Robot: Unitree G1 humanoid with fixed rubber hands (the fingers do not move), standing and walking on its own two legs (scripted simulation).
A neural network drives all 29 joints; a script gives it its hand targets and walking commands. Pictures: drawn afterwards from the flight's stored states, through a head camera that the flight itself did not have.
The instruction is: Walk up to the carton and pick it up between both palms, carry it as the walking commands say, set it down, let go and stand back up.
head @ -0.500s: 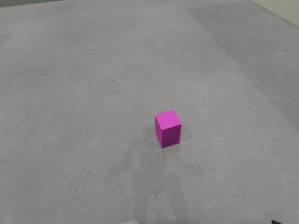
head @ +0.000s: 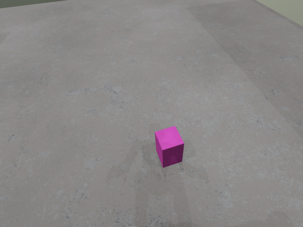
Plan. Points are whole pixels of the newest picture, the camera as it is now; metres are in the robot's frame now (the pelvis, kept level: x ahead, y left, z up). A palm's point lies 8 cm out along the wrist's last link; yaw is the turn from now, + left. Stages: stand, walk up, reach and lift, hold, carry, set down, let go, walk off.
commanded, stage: walk up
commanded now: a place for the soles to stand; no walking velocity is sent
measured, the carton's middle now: (168, 147) +0.73 -0.02 -0.64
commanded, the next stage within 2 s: none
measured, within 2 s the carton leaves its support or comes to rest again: neither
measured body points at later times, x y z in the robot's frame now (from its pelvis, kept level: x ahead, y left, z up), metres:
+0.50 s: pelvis +0.14 +0.00 -0.01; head +0.14 -0.01 +0.44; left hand +0.23 +0.33 -0.09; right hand +0.21 -0.32 -0.11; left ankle +0.11 +0.12 -0.71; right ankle +0.21 -0.14 -0.73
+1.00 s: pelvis +0.17 +0.00 -0.01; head +0.19 -0.01 +0.44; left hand +0.29 +0.33 -0.10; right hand +0.29 -0.31 -0.11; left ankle +0.18 +0.13 -0.73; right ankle +0.21 -0.14 -0.73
